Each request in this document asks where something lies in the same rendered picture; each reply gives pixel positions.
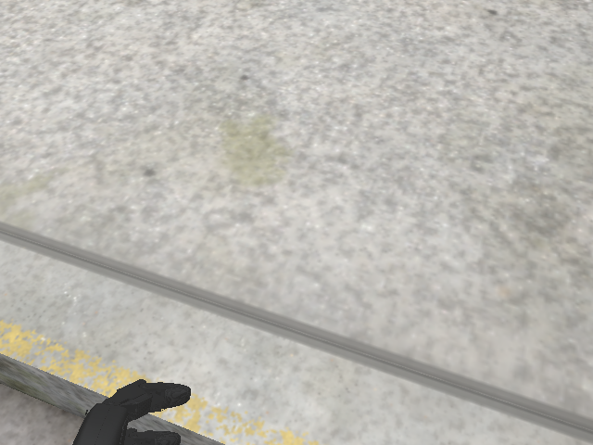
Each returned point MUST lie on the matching robot left hand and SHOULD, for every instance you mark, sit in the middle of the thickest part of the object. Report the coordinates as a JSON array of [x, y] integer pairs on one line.
[[106, 423]]

